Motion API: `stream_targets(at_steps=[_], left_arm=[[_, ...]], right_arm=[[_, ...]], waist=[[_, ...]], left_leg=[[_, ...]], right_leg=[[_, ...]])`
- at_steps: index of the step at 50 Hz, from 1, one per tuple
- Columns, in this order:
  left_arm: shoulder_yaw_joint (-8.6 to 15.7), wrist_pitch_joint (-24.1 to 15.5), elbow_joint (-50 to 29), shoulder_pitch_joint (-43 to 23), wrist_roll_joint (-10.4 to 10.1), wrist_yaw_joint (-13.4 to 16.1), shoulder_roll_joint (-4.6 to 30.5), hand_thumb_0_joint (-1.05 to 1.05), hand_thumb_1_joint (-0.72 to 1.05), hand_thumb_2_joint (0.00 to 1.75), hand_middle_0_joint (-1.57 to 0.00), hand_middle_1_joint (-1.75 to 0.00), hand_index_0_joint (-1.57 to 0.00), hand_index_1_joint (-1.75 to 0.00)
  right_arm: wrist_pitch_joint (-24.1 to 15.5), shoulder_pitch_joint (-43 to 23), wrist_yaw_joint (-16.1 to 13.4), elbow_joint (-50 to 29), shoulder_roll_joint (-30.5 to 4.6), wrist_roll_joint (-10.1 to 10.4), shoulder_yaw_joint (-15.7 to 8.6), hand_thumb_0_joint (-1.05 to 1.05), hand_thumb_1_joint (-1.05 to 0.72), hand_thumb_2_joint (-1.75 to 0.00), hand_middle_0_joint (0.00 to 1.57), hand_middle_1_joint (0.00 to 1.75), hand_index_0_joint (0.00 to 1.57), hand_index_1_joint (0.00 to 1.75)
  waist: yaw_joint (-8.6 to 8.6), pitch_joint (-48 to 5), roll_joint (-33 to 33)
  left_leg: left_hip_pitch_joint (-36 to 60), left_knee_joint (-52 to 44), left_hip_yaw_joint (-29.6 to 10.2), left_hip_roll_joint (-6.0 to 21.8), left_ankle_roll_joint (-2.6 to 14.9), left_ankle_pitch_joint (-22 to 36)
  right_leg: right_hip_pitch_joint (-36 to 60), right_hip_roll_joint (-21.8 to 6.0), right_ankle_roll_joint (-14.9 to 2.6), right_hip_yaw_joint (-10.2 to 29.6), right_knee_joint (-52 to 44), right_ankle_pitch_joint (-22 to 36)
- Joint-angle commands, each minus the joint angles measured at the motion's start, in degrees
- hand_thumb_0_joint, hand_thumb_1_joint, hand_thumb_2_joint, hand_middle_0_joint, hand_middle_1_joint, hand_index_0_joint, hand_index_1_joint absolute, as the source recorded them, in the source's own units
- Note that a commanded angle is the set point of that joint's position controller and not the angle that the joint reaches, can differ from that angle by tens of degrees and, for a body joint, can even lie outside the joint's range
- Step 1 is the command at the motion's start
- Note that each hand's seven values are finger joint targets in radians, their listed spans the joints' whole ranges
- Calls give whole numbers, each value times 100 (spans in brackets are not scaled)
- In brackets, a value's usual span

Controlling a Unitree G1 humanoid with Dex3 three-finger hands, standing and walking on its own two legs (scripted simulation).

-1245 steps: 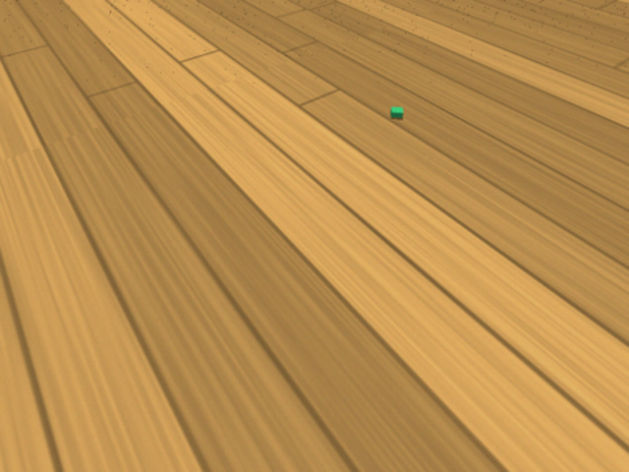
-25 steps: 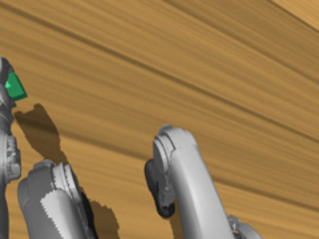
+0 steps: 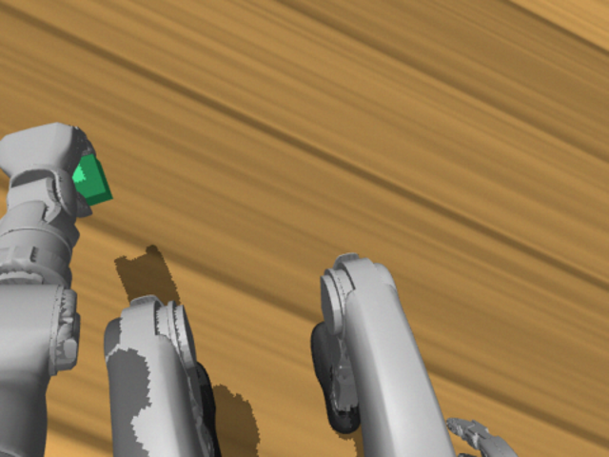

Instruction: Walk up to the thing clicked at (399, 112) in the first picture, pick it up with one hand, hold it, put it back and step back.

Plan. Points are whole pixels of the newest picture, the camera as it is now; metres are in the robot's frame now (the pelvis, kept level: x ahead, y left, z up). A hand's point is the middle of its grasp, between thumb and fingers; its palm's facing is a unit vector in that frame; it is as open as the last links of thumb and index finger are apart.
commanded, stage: lift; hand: left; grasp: from above
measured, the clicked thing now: (78, 183) +0.51 +0.25 -0.17
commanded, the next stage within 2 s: hold in 1.38 s
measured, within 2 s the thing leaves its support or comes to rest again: neither
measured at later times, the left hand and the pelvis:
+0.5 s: hand out of the picture +0.42 +0.26 +0.04, palm faces -0.41 -0.11 -0.91, open 8.9 cm; pelvis +0.00 +0.00 +0.13, yaw +3 degrees
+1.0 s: hand out of the picture +0.38 +0.24 +0.23, palm faces -0.43 -0.14 -0.89, open 8.9 cm; pelvis +0.04 +0.00 +0.31, yaw +4 degrees
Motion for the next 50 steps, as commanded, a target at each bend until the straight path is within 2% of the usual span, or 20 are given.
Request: stream_targets(at_steps=[1, 5, 7, 9, 12, 14, 15, 18, 19, 21, 25, 27, 30, 33, 35, 39, 41, 44, 49, 50], left_arm=[[83, -39, -1594, -1910, 6, 34, 1261, 0, 79, 37, -110, -39, -113, -36], [38, 7, -2002, -1527, -101, -92, 1178, 0, 75, 39, -107, -41, -110, -38], [-21, 50, -2082, -1324, -191, -157, 1044, 0, 74, 38, -107, -39, -109, -36], [-134, 78, -2391, -1221, -238, -221, 994, 0, 71, 37, -104, -38, -107, -36], [-264, 184, -2479, -719, -382, -339, 711, 0, 73, 34, -104, -38, -107, -35], [-194, 224, -3017, -732, -439, -362, 866, 0, 72, 36, -103, -39, -106, -36], [-278, 267, -2914, -604, -463, -385, 717, 0, 73, 36, -105, -39, -108, -36], [-337, 359, -3412, -510, -508, -410, 627, 0, 73, 34, -105, -38, -108, -34], [-228, 401, -3416, -378, -505, -396, 752, 0, 74, 35, -105, -38, -108, -35], [-377, 496, -3511, -215, -559, -409, 519, 0, 73, 33, -106, -35, -108, -32], [-393, 678, -3631, 153, -627, -448, 489, 0, 72, 31, -106, -32, -108, -29], [-513, 745, -3550, 475, -687, -480, 251, 0, 72, 31, -105, -35, -108, -32], [-503, 786, -3918, 572, -751, -470, 345, 0, 74, 29, -107, -31, -109, -29], [-545, 824, -3833, 870, -795, -472, 265, 0, 75, 29, -108, -31, -110, -28], [-690, 835, -3830, 922, -827, -447, 19, 0, 76, 27, -109, -29, -111, -27], [-794, 816, -3715, 1159, -868, -399, -144, 0, 74, 28, -107, -31, -109, -29], [-864, 810, -3585, 1393, -871, -383, -253, 0, 73, 30, -107, -31, -109, -29], [-805, 790, -3601, 1375, -861, -299, -134, 0, 75, 25, -109, -28, -111, -26], [-994, 826, -3226, 1599, -839, -189, -516, 0, 78, 26, -111, -29, -114, -27], [-921, 804, -3427, 1411, -818, -171, -377, 0, 78, 28, -111, -31, -114, -28]], right_arm=[[89, 1131, -216, -147, -1328, 116, -612, 0, -89, -90, 20, 30, 20, 30], [187, 1071, -345, -263, -1216, 224, -669, 0, -89, -90, 20, 30, 20, 30], [224, 954, -452, -311, -1199, 261, -706, 0, -89, -90, 20, 30, 20, 30], [250, 814, -544, -379, -1154, 311, -732, 0, -89, -90, 20, 30, 20, 30], [265, 763, -632, -449, -1080, 370, -744, 0, -89, -90, 20, 30, 20, 30], [285, 709, -713, -472, -1052, 427, -766, 0, -89, -90, 20, 30, 20, 30], [284, 642, -752, -468, -1041, 435, -762, 0, -88, -90, 20, 30, 20, 30], [294, 545, -842, -519, -920, 494, -758, 0, -88, -90, 20, 30, 20, 30], [298, 495, -889, -507, -971, 506, -772, 0, -88, -89, 20, 30, 20, 30], [282, 369, -944, -515, -873, 541, -750, 0, -88, -89, 20, 30, 20, 30], [239, 244, -1077, -456, -769, 604, -710, 0, -88, -89, 20, 30, 20, 30], [206, 179, -1127, -454, -696, 629, -680, 0, -88, -89, 20, 30, 20, 30], [166, 129, -1215, -458, -629, 685, -650, 0, -88, -89, 20, 30, 20, 30], [99, 48, -1294, -416, -582, 721, -603, 0, -88, -89, 20, 30, 20, 30], [48, 59, -1334, -354, -518, 745, -595, 0, -88, -89, 20, 30, 20, 30], [-78, 122, -1402, -270, -467, 780, -577, 0, -88, -89, 20, 30, 20, 30], [-136, 136, -1430, -232, -449, 793, -578, 0, -88, -90, 20, 30, 20, 30], [-197, 120, -1449, -200, -455, 795, -593, 0, -88, -90, 20, 30, 20, 30], [-263, 253, -1455, -88, -397, 784, -594, 0, -88, -90, 20, 30, 20, 30], [-274, 338, -1455, -84, -441, 787, -612, 0, -88, -89, 20, 30, 20, 30]], waist=[[47, -4330, 1305], [174, -4433, 988], [200, -4123, 851], [290, -4200, 913], [318, -4112, 579], [454, -4346, 733], [399, -4151, 631], [476, -4256, 788], [528, -4186, 666], [498, -4080, 690], [563, -3823, 552], [590, -3673, 438], [659, -3532, 372], [719, -3170, 283], [693, -2929, 283], [725, -2631, 79], [806, -2487, 98], [881, -2374, 30], [875, -2189, -166], [878, -2317, -49]], left_leg=[[2957, -1714, 658, -228, 255, 910], [3045, -2036, 678, -239, 307, 832], [3070, -2243, 612, -245, 312, 563], [3273, -2484, 604, -237, 293, 398], [3399, -2707, 597, -230, 328, 475], [3830, -2978, 579, -225, 317, 590], [3894, -3065, 556, -214, 314, 569], [4451, -3502, 518, -182, 285, 614], [4583, -3645, 437, -196, 291, 521], [4869, -3945, 458, -180, 272, 519], [5381, -4510, 426, -172, 253, 511], [5599, -4759, 446, -175, 262, 547], [5992, -5166, 508, -177, 265, 531], [6367, -5618, 477, -161, 254, 447], [6674, -5913, 466, -131, 228, 541], [7145, -6367, 494, -125, 231, 822], [7414, -6606, 530, -134, 217, 1013], [7786, -6949, 554, -112, 215, 1251], [8343, -7377, 679, -152, 231, 1950], [8543, -7466, 685, -149, 224, 2115]], right_leg=[[2615, 251, -440, -385, -1675, 871], [3052, 251, -386, -307, -2002, 812], [2910, 238, -396, -284, -2212, 515], [3070, 263, -408, -230, -2386, 313], [3411, 265, -373, -202, -2645, 424], [3645, 215, -355, -166, -2839, 585], [3644, 219, -354, -182, -2920, 582], [3958, 227, -344, -169, -3152, 701], [4038, 200, -337, -157, -3311, 618], [4273, 203, -323, -130, -3567, 646], [4811, 208, -299, -79, -4111, 604], [5104, 225, -287, -58, -4381, 627], [5654, 231, -279, 29, -4882, 586], [6021, 247, -268, 83, -5296, 518], [6208, 255, -273, 89, -5560, 605], [6864, 266, -269, 167, -6154, 808], [7164, 272, -268, 200, -6410, 946], [7607, 270, -256, 211, -6752, 1167], [8318, 284, -226, 221, -7278, 1817], [8459, 282, -228, 239, -7351, 1988]])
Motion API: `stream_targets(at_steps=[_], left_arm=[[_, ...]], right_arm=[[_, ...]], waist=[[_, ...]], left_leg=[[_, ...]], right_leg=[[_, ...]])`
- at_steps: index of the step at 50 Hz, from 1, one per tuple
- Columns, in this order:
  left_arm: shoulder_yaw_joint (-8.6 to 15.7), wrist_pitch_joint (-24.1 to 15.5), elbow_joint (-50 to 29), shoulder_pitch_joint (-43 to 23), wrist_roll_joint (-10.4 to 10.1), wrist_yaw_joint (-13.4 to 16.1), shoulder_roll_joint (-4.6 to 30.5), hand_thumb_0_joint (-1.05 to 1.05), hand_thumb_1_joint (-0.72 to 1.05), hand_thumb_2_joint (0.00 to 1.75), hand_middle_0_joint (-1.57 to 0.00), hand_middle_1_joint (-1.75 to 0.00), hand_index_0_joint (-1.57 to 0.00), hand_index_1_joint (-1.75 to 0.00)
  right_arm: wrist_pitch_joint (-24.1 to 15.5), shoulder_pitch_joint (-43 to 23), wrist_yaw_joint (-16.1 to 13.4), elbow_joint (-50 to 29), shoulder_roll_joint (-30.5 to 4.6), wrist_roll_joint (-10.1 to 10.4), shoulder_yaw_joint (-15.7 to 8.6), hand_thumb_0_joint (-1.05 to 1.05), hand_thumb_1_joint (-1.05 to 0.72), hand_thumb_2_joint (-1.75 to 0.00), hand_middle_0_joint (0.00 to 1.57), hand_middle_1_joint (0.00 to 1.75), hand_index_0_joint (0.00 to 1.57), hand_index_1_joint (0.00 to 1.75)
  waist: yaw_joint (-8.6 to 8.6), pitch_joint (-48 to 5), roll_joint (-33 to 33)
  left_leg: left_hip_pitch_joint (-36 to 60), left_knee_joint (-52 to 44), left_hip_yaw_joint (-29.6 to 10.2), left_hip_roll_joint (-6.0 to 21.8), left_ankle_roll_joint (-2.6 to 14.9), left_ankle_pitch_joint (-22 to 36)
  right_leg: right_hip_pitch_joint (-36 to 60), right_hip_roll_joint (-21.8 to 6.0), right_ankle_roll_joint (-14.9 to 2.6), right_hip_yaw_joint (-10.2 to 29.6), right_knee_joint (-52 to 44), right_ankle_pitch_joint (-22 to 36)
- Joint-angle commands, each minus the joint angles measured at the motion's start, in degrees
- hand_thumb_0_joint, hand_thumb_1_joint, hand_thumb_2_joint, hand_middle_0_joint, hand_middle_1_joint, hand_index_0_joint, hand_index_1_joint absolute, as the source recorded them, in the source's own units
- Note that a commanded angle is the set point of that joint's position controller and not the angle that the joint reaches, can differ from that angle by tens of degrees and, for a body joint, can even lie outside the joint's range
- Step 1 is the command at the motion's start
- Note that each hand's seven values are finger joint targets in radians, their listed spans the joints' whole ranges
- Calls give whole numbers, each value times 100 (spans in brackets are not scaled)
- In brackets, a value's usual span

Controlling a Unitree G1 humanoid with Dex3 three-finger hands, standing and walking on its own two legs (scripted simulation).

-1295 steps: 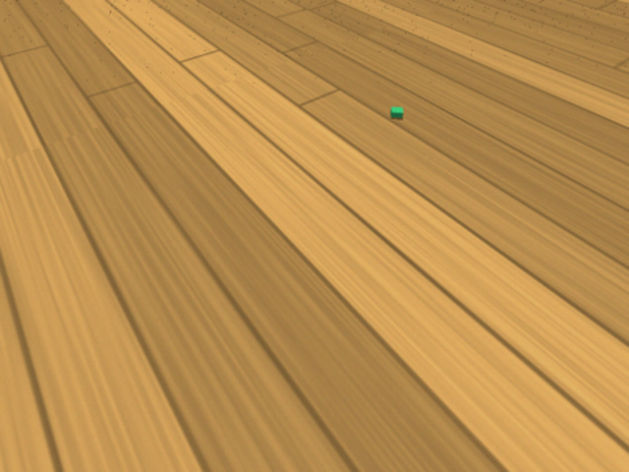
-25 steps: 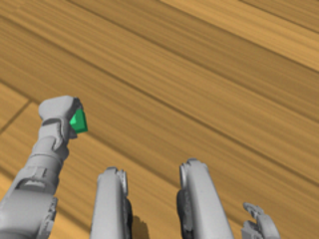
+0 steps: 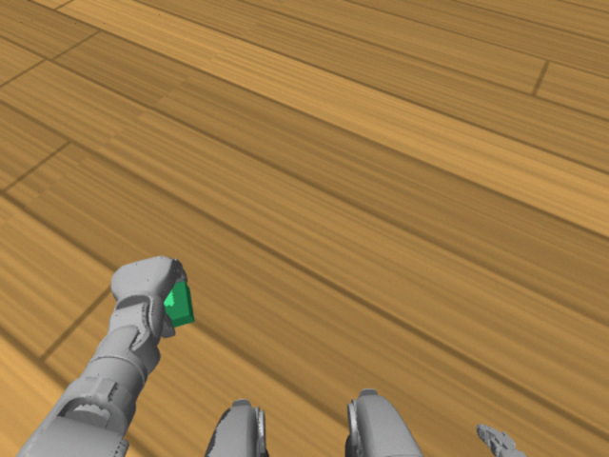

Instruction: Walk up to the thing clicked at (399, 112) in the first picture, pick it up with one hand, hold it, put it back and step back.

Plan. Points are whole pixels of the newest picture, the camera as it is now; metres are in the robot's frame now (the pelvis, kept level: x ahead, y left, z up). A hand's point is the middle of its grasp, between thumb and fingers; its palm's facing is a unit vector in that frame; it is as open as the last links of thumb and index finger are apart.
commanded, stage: lift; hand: left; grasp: from above
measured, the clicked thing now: (168, 306) +0.37 +0.22 -0.12
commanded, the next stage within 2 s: hold in 0.38 s
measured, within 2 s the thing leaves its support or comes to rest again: neither
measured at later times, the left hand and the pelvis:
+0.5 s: hand (140, 280) +0.36 +0.22 +0.00, palm faces -0.43 -0.11 -0.89, open 8.9 cm; pelvis +0.03 +0.00 +0.07, yaw +0 degrees
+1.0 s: hand (131, 262) +0.37 +0.22 +0.04, palm faces -0.42 -0.08 -0.90, open 8.9 cm; pelvis +0.05 +0.00 +0.09, yaw -1 degrees
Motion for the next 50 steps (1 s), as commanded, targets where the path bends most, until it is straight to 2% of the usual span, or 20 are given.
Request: stream_targets(at_steps=[1, 3, 4, 6, 11, 13, 14, 19, 20, 22, 23, 24, 25, 28, 32, 33, 37, 41, 42, 50], left_arm=[[392, -36, -779, -1775, 126, 299, 1103, 0, 78, 30, -111, -30, -113, -28], [329, -57, -668, -1738, 157, 303, 980, 0, 78, 30, -112, -29, -114, -27], [365, -69, -695, -1747, 168, 307, 1041, 0, 80, 31, -113, -31, -115, -29], [341, -84, -642, -1742, 169, 320, 979, 0, 80, 32, -113, -30, -115, -28], [359, -91, -728, -1725, 123, 305, 957, 0, 80, 32, -113, -31, -115, -29], [282, -94, -706, -1750, 123, 307, 867, 0, 76, 32, -112, -25, -113, -25], [283, -93, -623, -1575, 144, 307, 871, 0, 75, 30, -112, -24, -113, -23], [274, -194, -829, -1749, 150, 283, 880, 0, 71, 27, -108, -25, -109, -24], [256, -199, -686, -1580, 174, 289, 836, 0, 72, 29, -109, -26, -110, -25], [244, -243, -813, -1760, 149, 278, 830, 0, 73, 31, -108, -28, -110, -26], [282, -233, -763, -1632, 182, 284, 885, 0, 73, 31, -109, -28, -110, -27], [256, -242, -725, -1571, 194, 279, 852, 0, 74, 32, -110, -27, -111, -26], [197, -261, -881, -1809, 185, 277, 777, 0, 71, 31, -107, -30, -108, -28], [226, -234, -641, -1587, 259, 271, 851, 0, 71, 30, -106, -29, -108, -27], [202, -237, -668, -1542, 251, 163, 825, 0, 72, 34, -109, -30, -110, -28], [226, -260, -914, -1729, 246, 148, 899, 0, 73, 33, -108, -30, -110, -29], [203, -293, -757, -1481, 251, 62, 846, 0, 74, 31, -108, -32, -110, -30], [250, -312, -1104, -1530, 280, 34, 933, 0, 74, 34, -108, -32, -110, -31], [200, -302, -1041, -1507, 263, 21, 845, 0, 74, 33, -108, -33, -110, -31], [229, -266, -1186, -1399, 260, -60, 913, 0, 73, 35, -108, -34, -110, -32]], right_arm=[[-224, 295, -60, -379, -805, -38, -273, 0, -88, -89, 20, 30, 20, 30], [-231, 311, -49, -374, -792, -53, -264, 0, -88, -89, 20, 30, 20, 30], [-229, 319, -42, -394, -795, -45, -280, 0, -88, -89, 20, 30, 20, 30], [-227, 329, -21, -402, -792, -54, -280, 0, -88, -89, 20, 30, 20, 30], [-212, 289, 28, -473, -813, -61, -319, 0, -88, -89, 20, 30, 20, 30], [-203, 247, 37, -481, -794, -55, -303, 0, -88, -89, 20, 30, 20, 30], [-201, 240, 40, -469, -801, -46, -317, 0, -88, -89, 20, 30, 20, 30], [-170, 270, 56, -507, -819, -36, -341, 0, -88, -89, 20, 30, 20, 30], [-159, 253, 64, -503, -831, -30, -351, 0, -88, -89, 20, 30, 20, 30], [-148, 263, 78, -486, -828, -35, -355, 0, -88, -89, 20, 30, 20, 30], [-140, 269, 84, -484, -844, -35, -362, 0, -87, -89, 20, 30, 20, 30], [-134, 230, 93, -495, -843, -34, -374, 0, -87, -89, 20, 30, 20, 30], [-120, 237, 101, -489, -829, -34, -375, 0, -88, -89, 20, 30, 20, 30], [-85, 197, 132, -509, -858, -25, -374, 0, -88, -89, 20, 30, 20, 30], [-49, 185, 164, -516, -867, -7, -381, 0, -88, -89, 20, 30, 20, 30], [-45, 187, 170, -522, -863, -7, -383, 0, -88, -89, 20, 30, 20, 30], [-13, 98, 194, -626, -874, 2, -383, 0, -88, -89, 20, 30, 20, 30], [12, 50, 213, -685, -876, 9, -406, 0, -88, -89, 20, 30, 20, 30], [14, 60, 220, -691, -874, 8, -401, 0, -88, -89, 20, 30, 20, 30], [72, -2, 240, -756, -889, 24, -381, 0, -88, -89, 20, 30, 20, 30]], waist=[[-6, -1941, 21], [-25, -1786, -23], [34, -1715, -13], [11, -1618, -126], [90, -1551, -96], [47, -1377, -74], [83, -1361, -144], [84, -1388, -51], [110, -1292, -145], [79, -1340, -82], [138, -1345, -111], [138, -1295, -84], [122, -1343, -54], [169, -1158, -193], [189, -1180, -280], [211, -1210, -183], [227, -936, -259], [332, -1162, -101], [246, -1050, -182], [312, -944, -340]], left_leg=[[1756, -1447, 69, -321, 195, 1206], [1952, -1651, 64, -323, 193, 1303], [2005, -1747, 81, -343, 199, 1333], [2120, -1906, 97, -359, 217, 1310], [2604, -2372, 101, -367, 189, 1421], [2726, -2534, 117, -375, 186, 1376], [2839, -2631, 105, -360, 174, 1449], [3282, -2908, 131, -343, 158, 1802], [3336, -2982, 142, -344, 154, 1802], [3467, -3054, 148, -342, 142, 1903], [3553, -3119, 153, -333, 132, 2001], [3598, -3147, 176, -339, 124, 2064], [3653, -3175, 179, -355, 131, 2128], [3661, -3300, 203, -389, 140, 2150], [3864, -3412, 228, -389, 145, 2400], [3883, -3429, 242, -388, 143, 2473], [3923, -3587, 259, -396, 142, 2292], [4193, -3683, 272, -381, 113, 2550], [4159, -3690, 261, -365, 120, 2580], [4330, -3868, 320, -400, 168, 2619]], right_leg=[[1853, 255, -143, 98, -1558, 1156], [2010, 258, -137, 89, -1722, 1257], [2128, 253, -127, 116, -1852, 1288], [2309, 238, -106, 153, -2061, 1293], [2723, 234, -95, 163, -2449, 1378], [2793, 232, -84, 170, -2622, 1349], [2859, 244, -93, 145, -2667, 1385], [3077, 258, -107, 107, -2863, 1698], [3138, 265, -108, 92, -2926, 1678], [3183, 277, -108, 96, -3002, 1760], [3270, 279, -119, 78, -3023, 1825], [3311, 280, -117, 73, -3061, 1869], [3376, 281, -109, 98, -3104, 1966], [3550, 268, -100, 99, -3238, 1981], [3738, 269, -90, 107, -3332, 2233], [3773, 279, -93, 122, -3351, 2315], [3802, 279, -94, 109, -3504, 2109], [4026, 298, -109, 102, -3524, 2302], [3980, 308, -107, 89, -3535, 2337], [4268, 262, -66, 126, -3774, 2481]])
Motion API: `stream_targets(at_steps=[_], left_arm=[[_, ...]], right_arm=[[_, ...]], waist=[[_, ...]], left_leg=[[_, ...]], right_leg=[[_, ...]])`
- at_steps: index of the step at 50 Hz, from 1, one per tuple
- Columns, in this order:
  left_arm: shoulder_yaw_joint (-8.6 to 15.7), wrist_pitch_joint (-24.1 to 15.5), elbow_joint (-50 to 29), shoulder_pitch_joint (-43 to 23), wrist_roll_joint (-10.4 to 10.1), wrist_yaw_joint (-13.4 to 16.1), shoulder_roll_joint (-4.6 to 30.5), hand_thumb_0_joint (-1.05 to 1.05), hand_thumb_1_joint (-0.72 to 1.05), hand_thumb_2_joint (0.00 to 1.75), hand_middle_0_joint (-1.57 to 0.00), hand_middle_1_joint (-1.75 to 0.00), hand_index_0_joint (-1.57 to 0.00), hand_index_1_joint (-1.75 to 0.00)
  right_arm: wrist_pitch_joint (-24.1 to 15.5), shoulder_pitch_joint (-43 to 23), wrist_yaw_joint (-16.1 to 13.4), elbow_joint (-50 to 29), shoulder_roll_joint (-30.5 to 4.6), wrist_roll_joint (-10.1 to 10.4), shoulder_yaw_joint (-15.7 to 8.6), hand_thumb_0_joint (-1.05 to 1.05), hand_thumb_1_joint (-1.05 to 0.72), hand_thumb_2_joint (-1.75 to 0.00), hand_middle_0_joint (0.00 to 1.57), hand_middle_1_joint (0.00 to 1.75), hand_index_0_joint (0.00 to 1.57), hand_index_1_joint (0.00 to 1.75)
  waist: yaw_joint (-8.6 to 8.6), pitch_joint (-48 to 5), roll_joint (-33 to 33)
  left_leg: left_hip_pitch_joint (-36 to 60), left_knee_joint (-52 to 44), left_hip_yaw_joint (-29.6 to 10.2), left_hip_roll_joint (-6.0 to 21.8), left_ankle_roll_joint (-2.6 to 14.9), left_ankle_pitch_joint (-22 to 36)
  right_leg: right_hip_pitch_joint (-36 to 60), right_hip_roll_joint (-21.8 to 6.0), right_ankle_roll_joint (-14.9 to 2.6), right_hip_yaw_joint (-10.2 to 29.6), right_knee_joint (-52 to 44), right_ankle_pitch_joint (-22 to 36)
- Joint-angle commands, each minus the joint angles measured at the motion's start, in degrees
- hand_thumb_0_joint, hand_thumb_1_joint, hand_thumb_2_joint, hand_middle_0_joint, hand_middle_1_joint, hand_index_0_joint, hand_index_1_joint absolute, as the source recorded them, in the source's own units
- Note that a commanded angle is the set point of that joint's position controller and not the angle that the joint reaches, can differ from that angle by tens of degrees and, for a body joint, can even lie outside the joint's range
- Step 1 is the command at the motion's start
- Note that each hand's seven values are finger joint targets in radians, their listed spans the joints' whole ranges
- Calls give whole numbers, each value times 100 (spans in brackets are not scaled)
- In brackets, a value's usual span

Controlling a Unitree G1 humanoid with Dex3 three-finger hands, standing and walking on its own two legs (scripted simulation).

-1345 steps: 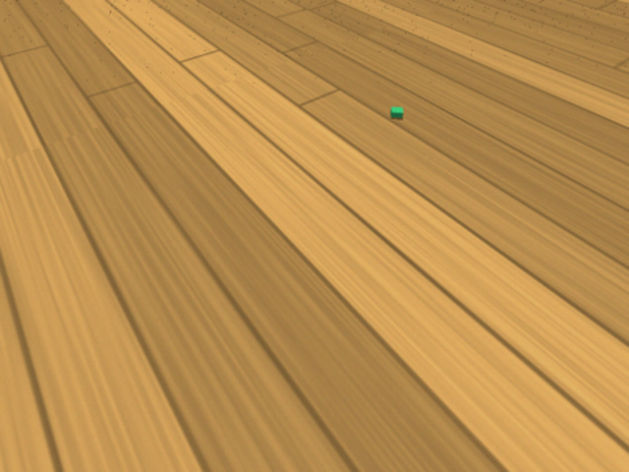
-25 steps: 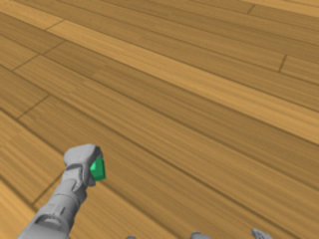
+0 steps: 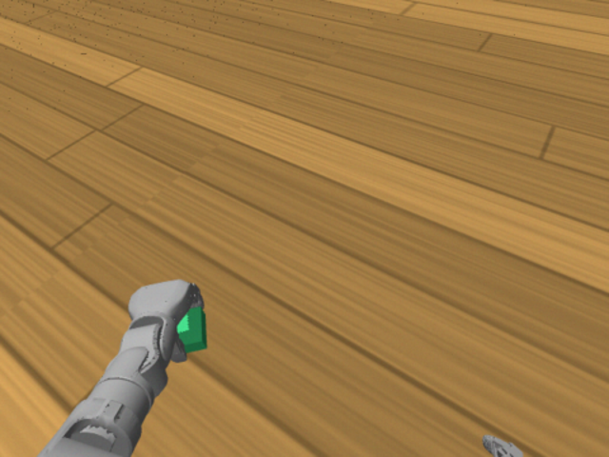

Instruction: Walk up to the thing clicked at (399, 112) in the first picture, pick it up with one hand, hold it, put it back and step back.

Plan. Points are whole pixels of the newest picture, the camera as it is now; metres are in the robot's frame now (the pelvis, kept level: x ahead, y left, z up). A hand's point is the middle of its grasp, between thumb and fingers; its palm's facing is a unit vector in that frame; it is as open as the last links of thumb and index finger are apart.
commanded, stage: hold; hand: left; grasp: from above
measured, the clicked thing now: (183, 331) +0.33 +0.22 -0.09
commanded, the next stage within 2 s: crouch in 1.38 s
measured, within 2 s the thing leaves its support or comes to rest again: neither
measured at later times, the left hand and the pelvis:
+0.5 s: hand (171, 337) +0.30 +0.21 -0.04, palm faces -0.42 -0.09 -0.90, open 8.9 cm; pelvis -0.01 -0.01 +0.01, yaw +0 degrees
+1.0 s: hand (165, 345) +0.28 +0.22 -0.03, palm faces -0.44 -0.09 -0.89, open 8.9 cm; pelvis -0.01 +0.00 +0.01, yaw +0 degrees
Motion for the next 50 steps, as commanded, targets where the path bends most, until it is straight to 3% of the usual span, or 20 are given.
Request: stream_targets(at_steps=[1, 7, 11, 13, 17, 20, 23, 26, 28, 31, 35, 37, 38, 39, 41, 42, 47, 48, 50], left_arm=[[397, -2, -1144, -1954, 34, 183, 1059, 0, 74, 35, -108, -35, -110, -32], [355, 43, -1266, -1816, 64, 25, 1056, 0, 72, 36, -108, -34, -109, -32], [368, 37, -1300, -1730, 42, -19, 1046, 0, 72, 37, -106, -36, -108, -34], [482, 26, -1437, -1730, 50, -26, 1199, 0, 72, 37, -106, -37, -108, -34], [398, 52, -1352, -1543, 36, -48, 1071, 0, 73, 39, -107, -39, -109, -37], [452, 19, -1496, -1520, 90, -73, 1153, 0, 71, 39, -108, -37, -109, -35], [488, 17, -1765, -1676, 78, -67, 1215, 0, 72, 42, -108, -39, -109, -38], [394, 44, -1705, -1602, 85, -61, 1095, 0, 71, 41, -108, -37, -109, -36], [488, 62, -1779, -1616, 82, -101, 1219, 0, 69, 39, -105, -39, -106, -37], [374, 115, -1794, -1455, 78, -177, 1082, 0, 71, 40, -106, -39, -108, -37], [474, 140, -1922, -1327, 54, -300, 1227, 0, 69, 41, -105, -39, -106, -38], [322, 140, -2030, -1393, 104, -365, 1095, 0, 67, 39, -103, -41, -105, -39], [471, 133, -2133, -1403, 101, -380, 1243, 0, 67, 38, -103, -40, -105, -39], [459, 129, -2181, -1464, 69, -395, 1238, 0, 66, 38, -102, -42, -104, -40], [341, 142, -2143, -1283, 64, -439, 1076, 0, 66, 36, -102, -41, -104, -38], [484, 137, -2173, -1303, 79, -428, 1250, 0, 67, 39, -103, -41, -105, -39], [308, 81, -2065, -1305, 91, -428, 1034, 0, 65, 39, -101, -43, -103, -40], [348, 65, -2157, -1300, 94, -397, 1078, 0, 64, 39, -100, -42, -102, -41], [485, 53, -2074, -1323, 172, -320, 1208, 0, 63, 42, -100, -45, -102, -43]], right_arm=[[-186, -167, -30, -663, -791, 0, -202, 0, -88, -89, 20, 30, 20, 30], [-144, -289, -26, -755, -781, 22, -183, 0, -88, -89, 20, 30, 20, 30], [-137, -348, -22, -802, -765, 26, -153, 0, -88, -89, 20, 30, 20, 30], [-134, -400, -31, -830, -768, 31, -163, 0, -88, -89, 20, 30, 20, 30], [-124, -425, -26, -860, -754, 26, -137, 0, -89, -90, 20, 30, 20, 30], [-105, -519, -25, -887, -760, 37, -167, 0, -89, -90, 20, 30, 20, 30], [-94, -527, -27, -896, -759, 36, -151, 0, -89, -90, 20, 30, 20, 30], [-82, -586, -27, -909, -738, 39, -130, 0, -89, -90, 20, 30, 20, 30], [-77, -576, -29, -893, -733, 45, -136, 0, -89, -90, 20, 30, 20, 30], [-65, -664, -26, -951, -724, 51, -122, 0, -89, -90, 20, 30, 20, 30], [-51, -743, -35, -996, -711, 65, -102, 0, -89, -90, 20, 30, 20, 30], [-53, -743, -34, -1034, -715, 67, -93, 0, -89, -90, 20, 30, 20, 30], [-46, -739, -42, -1049, -724, 77, -101, 0, -89, -90, 20, 30, 20, 30], [-51, -746, -49, -1038, -710, 69, -95, 0, -89, -90, 20, 30, 20, 30], [-57, -753, -38, -1083, -707, 75, -73, 0, -89, -90, 20, 30, 20, 30], [-51, -772, -49, -1079, -713, 81, -77, 0, -89, -90, 20, 30, 20, 30], [-75, -771, -39, -1077, -693, 72, -67, 0, -89, -90, 20, 30, 20, 30], [-69, -791, -35, -1084, -683, 74, -67, 0, -89, -90, 20, 30, 20, 30], [-61, -744, -32, -1052, -689, 70, -76, 0, -89, -90, 20, 30, 20, 30]], waist=[[-4, -1404, -258], [51, -1329, -239], [54, -1136, -270], [126, -1300, -130], [58, -1055, -272], [146, -1160, -268], [122, -1330, -215], [106, -1076, -325], [146, -1183, -224], [125, -1069, -298], [218, -1025, -299], [148, -996, -286], [201, -1037, -177], [176, -1057, -171], [152, -950, -302], [206, -962, -229], [108, -864, -312], [196, -918, -274], [190, -1023, -262]], left_leg=[[724, -517, -2, -315, 144, 1556], [888, -677, 22, -302, 151, 1604], [888, -799, 4, -290, 144, 1336], [1001, -812, 31, -304, 139, 1432], [968, -880, 46, -300, 153, 1340], [1081, -924, 52, -312, 156, 1379], [1210, -905, 76, -324, 170, 1549], [1164, -971, 80, -332, 179, 1381], [1203, -984, 98, -343, 183, 1382], [1254, -1059, 93, -325, 178, 1337], [1237, -1121, 82, -331, 183, 1354], [1275, -1157, 65, -316, 179, 1358], [1336, -1167, 90, -317, 179, 1345], [1345, -1167, 80, -313, 177, 1354], [1325, -1202, 75, -305, 190, 1305], [1330, -1210, 76, -315, 183, 1307], [1329, -1237, 61, -296, 182, 1194], [1372, -1249, 50, -306, 166, 1290], [1393, -1189, 85, -329, 182, 1392]], right_leg=[[814, 294, -121, -35, -596, 1474], [921, 287, -127, -62, -708, 1494], [911, 295, -126, -58, -831, 1201], [998, 281, -129, -43, -833, 1289], [971, 276, -115, -52, -929, 1211], [1065, 263, -120, -58, -961, 1216], [1162, 241, -97, -28, -959, 1425], [1083, 234, -89, -35, -1066, 1277], [1159, 220, -89, -24, -1095, 1276], [1136, 235, -101, -48, -1131, 1206], [1272, 225, -106, -63, -1188, 1185], [1201, 247, -121, -70, -1177, 1193], [1245, 243, -130, -63, -1196, 1174], [1232, 250, -124, -67, -1207, 1180], [1231, 252, -124, -74, -1223, 1141], [1234, 245, -126, -65, -1242, 1130], [1147, 254, -136, -67, -1260, 1007], [1216, 252, -137, -84, -1253, 1070], [1256, 232, -119, -59, -1244, 1194]])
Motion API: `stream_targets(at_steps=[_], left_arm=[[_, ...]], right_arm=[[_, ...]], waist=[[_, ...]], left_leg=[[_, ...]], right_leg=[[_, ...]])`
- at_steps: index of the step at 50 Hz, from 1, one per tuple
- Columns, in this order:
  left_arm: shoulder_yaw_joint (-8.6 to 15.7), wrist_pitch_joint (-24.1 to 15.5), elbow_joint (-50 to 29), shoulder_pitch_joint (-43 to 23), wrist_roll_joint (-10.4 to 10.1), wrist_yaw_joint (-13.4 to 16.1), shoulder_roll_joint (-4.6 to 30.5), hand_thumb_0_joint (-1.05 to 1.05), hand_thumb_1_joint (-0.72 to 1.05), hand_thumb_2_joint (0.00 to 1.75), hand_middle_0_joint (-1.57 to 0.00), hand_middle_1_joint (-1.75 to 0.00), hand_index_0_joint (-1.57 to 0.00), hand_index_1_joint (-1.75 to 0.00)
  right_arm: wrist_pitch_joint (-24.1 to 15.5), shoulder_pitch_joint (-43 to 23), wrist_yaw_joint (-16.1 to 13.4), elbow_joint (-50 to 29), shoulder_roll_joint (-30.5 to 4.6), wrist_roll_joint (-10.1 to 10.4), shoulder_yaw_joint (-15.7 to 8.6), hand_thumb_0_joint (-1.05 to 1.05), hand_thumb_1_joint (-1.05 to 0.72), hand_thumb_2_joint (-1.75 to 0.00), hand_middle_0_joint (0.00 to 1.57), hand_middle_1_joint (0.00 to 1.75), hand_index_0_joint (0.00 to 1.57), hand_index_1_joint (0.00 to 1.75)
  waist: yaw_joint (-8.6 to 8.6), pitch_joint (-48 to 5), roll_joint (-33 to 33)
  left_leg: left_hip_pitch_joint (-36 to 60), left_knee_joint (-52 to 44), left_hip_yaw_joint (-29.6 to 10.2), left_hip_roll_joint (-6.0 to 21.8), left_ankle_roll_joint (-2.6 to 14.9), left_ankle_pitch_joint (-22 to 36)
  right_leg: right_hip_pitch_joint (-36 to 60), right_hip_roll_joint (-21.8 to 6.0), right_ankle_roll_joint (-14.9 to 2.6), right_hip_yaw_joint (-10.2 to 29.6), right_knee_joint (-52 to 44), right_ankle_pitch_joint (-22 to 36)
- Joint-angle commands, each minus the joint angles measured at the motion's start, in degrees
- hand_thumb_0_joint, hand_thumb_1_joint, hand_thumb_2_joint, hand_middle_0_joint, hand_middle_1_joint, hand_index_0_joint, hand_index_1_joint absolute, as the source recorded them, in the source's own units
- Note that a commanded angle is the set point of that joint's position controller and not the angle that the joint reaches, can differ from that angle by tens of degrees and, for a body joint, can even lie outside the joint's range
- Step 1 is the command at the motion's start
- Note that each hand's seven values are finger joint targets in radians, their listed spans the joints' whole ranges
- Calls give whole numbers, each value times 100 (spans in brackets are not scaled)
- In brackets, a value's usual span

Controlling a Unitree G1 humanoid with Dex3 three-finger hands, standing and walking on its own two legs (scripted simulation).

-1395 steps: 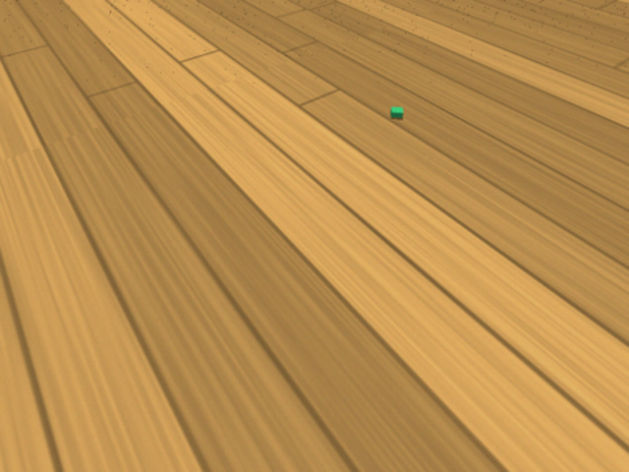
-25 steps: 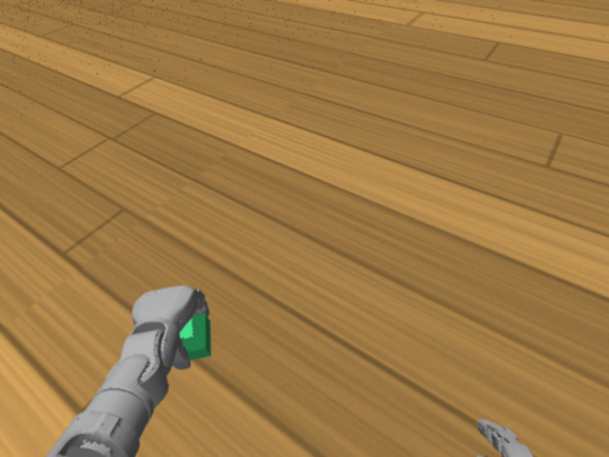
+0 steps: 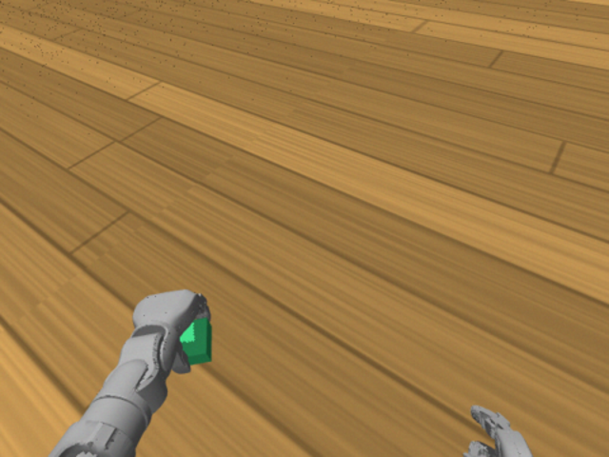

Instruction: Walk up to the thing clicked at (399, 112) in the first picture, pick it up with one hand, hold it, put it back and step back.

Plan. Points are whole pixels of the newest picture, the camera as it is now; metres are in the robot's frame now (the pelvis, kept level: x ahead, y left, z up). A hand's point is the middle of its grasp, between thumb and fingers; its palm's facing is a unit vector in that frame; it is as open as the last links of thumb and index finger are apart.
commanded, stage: hold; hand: left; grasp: from above
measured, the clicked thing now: (188, 342) +0.31 +0.22 -0.08
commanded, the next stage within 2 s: crouch in 0.38 s
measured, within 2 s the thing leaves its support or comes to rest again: neither
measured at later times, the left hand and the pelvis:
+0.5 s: hand (177, 339) +0.30 +0.22 -0.04, palm faces -0.41 -0.09 -0.91, open 8.9 cm; pelvis +0.00 +0.00 +0.00, yaw +0 degrees
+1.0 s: hand (204, 356) +0.32 +0.22 -0.17, palm faces -0.43 +0.00 -0.90, open 8.9 cm; pelvis -0.02 +0.00 -0.07, yaw +1 degrees
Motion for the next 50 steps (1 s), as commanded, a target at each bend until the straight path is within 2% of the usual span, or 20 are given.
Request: stream_targets(at_steps=[1, 5, 7, 13, 16, 18, 21, 23, 24, 25, 26, 28, 30, 33, 39, 42, 44, 46, 47, 50], left_arm=[[642, -83, -1113, -1970, 144, 348, 1120, 0, 66, 40, -101, -44, -103, -42], [691, -77, -957, -2153, 168, 448, 1202, 0, 68, 41, -103, -45, -105, -43], [538, -88, -817, -2024, 136, 419, 1017, 0, 68, 43, -103, -48, -105, -45], [446, -118, -796, -1743, 89, 382, 886, 0, 67, 44, -102, -49, -104, -46], [653, -130, -939, -1843, 94, 444, 1099, 0, 67, 42, -101, -49, -104, -46], [441, -120, -1010, -1903, 133, 464, 898, 0, 69, 43, -104, -46, -106, -44], [682, -81, -961, -2030, 155, 568, 1121, 0, 65, 42, -100, -47, -103, -45], [481, -59, -983, -2137, 161, 570, 946, 0, 68, 43, -102, -48, -105, -45], [470, -40, -824, -2140, 156, 574, 927, 0, 76, 42, -106, -51, -111, -46], [516, -18, -769, -1974, 153, 565, 950, 0, 69, 43, -99, -43, -103, -39], [483, -10, -580, -1856, 142, 563, 869, 0, 74, 41, -107, -42, -110, -39], [484, -49, -546, -1839, 141, 571, 898, 0, 80, 44, -112, -41, -115, -38], [367, -139, -388, -1785, 198, 603, 715, 0, 82, 46, -116, -38, -118, -36], [454, -254, 62, -1698, 277, 832, 735, 0, 84, 41, -116, -36, -119, -34], [492, -422, 945, -2549, 476, 1590, 668, 0, 87, 38, -117, -36, -120, -33], [409, -538, 1470, -3122, 616, 1891, 404, 0, 86, 35, -116, -38, -120, -34], [491, -619, 1976, -3241, 747, 2071, 417, 0, 83, 39, -116, -38, -119, -35], [647, -702, 1889, -3792, 820, 2301, 611, 0, 83, 37, -114, -37, -118, -34], [631, -680, 2182, -3807, 856, 2406, 478, 0, 83, 35, -115, -37, -118, -33], [832, -542, 2922, -3836, 905, 2695, 692, 0, 78, 35, -113, -32, -116, -30]], right_arm=[[-225, -427, -19, -718, -703, -17, -221, 0, -89, -90, 20, 30, 20, 30], [-217, -417, -16, -647, -731, -22, -239, 0, -89, -90, 20, 30, 20, 30], [-217, -411, -6, -643, -719, -23, -232, 0, -89, -90, 20, 30, 20, 30], [-229, -485, -4, -705, -704, -22, -244, 0, -90, -90, 20, 30, 20, 30], [-211, -413, 2, -685, -712, -21, -258, 0, -89, -90, 20, 30, 20, 30], [-200, -448, 5, -721, -695, -22, -255, 0, -90, -90, 20, 30, 20, 30], [-183, -357, 7, -612, -736, -22, -282, 0, -89, -90, 20, 30, 20, 30], [-189, -392, 12, -619, -716, -28, -271, 0, -90, -90, 20, 30, 20, 30], [-189, -381, 11, -593, -726, -28, -269, 0, -90, -91, 20, 30, 20, 30], [-195, -399, 14, -601, -722, -21, -269, 0, -86, -89, 20, 30, 20, 30], [-198, -402, 24, -592, -725, -29, -265, 0, -87, -89, 20, 30, 20, 30], [-193, -405, 21, -596, -721, -23, -264, 0, -87, -89, 20, 30, 20, 30], [-195, -328, 38, -595, -734, -37, -281, 0, -87, -89, 20, 30, 20, 30], [-178, -197, 62, -525, -737, -64, -294, 0, -87, -89, 20, 30, 20, 30], [-222, 177, 103, -176, -806, -170, -384, 0, -87, -89, 20, 30, 20, 30], [-311, 375, 122, -15, -821, -263, -426, 0, -88, -89, 20, 30, 20, 30], [-368, 483, 134, -23, -835, -305, -452, 0, -88, -89, 20, 30, 20, 30], [-420, 577, 132, -56, -874, -344, -509, 0, -88, -89, 20, 30, 20, 30], [-442, 642, 125, -40, -884, -379, -512, 0, -88, -89, 20, 30, 20, 30], [-477, 760, 132, -46, -916, -438, -507, 0, -88, -89, 20, 30, 20, 30]], waist=[[12, -1396, -193], [3, -1350, -157], [-25, -1223, -275], [31, -1159, -262], [37, -1329, -230], [1, -1277, -188], [22, -1424, -194], [15, -1342, -190], [-53, -1266, -224], [29, -1234, -295], [-40, -1152, -454], [18, -1066, -351], [-93, -998, -537], [-138, -946, -591], [-375, -1199, -379], [-557, -1558, -331], [-622, -1741, -374], [-600, -2345, 5], [-668, -2481, 121], [-684, -2704, -118]], left_leg=[[499, -274, 75, -308, 200, 972], [499, -301, 58, -277, 175, 996], [443, -332, 48, -267, 182, 866], [426, -366, 16, -262, 147, 876], [454, -321, 50, -275, 160, 1019], [516, -337, 53, -273, 160, 1010], [548, -302, 74, -273, 168, 1148], [544, -319, 51, -261, 153, 1159], [532, -308, 66, -271, 161, 1070], [493, -337, 56, -274, 167, 982], [438, -325, 54, -290, 190, 921], [369, -350, 51, -282, 164, 893], [332, -306, 32, -264, 176, 865], [181, -188, 43, -285, 177, 893], [-385, 457, 48, -253, 128, 763], [-1187, 1297, 10, -224, 111, 559], [-1970, 1952, 9, -246, 109, 229], [-2383, 2485, 9, -239, 63, 111], [-2522, 2763, -19, -209, 50, 123], [-3686, 3382, -101, -223, 90, -267]], right_leg=[[451, 227, -91, -57, -458, 866], [431, 257, -105, -94, -471, 854], [404, 260, -110, -92, -504, 741], [418, 272, -128, -131, -535, 676], [507, 256, -112, -106, -498, 860], [471, 251, -122, -106, -506, 857], [527, 251, -110, -104, -481, 1009], [460, 265, -125, -128, -473, 1004], [413, 253, -111, -104, -519, 939], [466, 249, -113, -118, -545, 827], [438, 230, -90, -108, -569, 800], [374, 241, -114, -124, -548, 740], [271, 250, -109, -119, -510, 729], [171, 233, -104, -116, -417, 778], [-579, 249, -145, -101, 169, 699], [-1410, 259, -164, -75, 938, 568], [-1973, 233, -167, -50, 1536, 301], [-2475, 238, -202, -42, 2109, 219], [-2895, 252, -228, -82, 2384, 179], [-3448, 275, -239, -179, 3015, -162]])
